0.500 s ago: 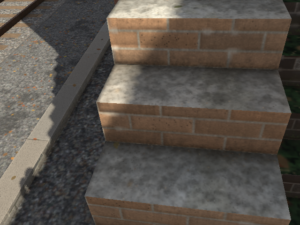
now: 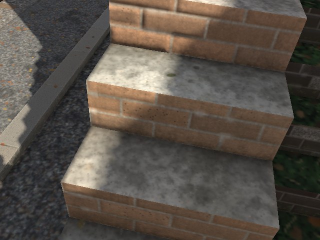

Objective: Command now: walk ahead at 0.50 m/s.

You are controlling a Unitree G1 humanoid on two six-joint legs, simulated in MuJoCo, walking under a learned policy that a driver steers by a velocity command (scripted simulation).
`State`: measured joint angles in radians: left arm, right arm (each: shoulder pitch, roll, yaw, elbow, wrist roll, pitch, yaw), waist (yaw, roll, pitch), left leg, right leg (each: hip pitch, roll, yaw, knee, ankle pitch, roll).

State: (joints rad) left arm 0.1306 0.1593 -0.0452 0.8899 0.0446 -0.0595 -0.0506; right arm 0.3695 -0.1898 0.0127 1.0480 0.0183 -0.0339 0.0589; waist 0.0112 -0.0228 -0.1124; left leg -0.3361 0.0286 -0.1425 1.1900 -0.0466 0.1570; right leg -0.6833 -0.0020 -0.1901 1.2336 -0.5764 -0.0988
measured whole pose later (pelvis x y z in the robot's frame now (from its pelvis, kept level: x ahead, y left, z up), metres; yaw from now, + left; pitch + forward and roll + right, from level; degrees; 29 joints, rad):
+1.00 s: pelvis +0.31 -0.03 +0.30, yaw +0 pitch +1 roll +0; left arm 0.15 0.15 -0.04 1.06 0.00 -0.05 -0.03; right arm 0.16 -0.20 0.04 1.01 0.00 0.04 -0.02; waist -0.03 0.04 -0.03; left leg -0.28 0.10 0.02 0.52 -0.26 0.00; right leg -0.23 0.03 -0.02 0.51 -0.28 -0.04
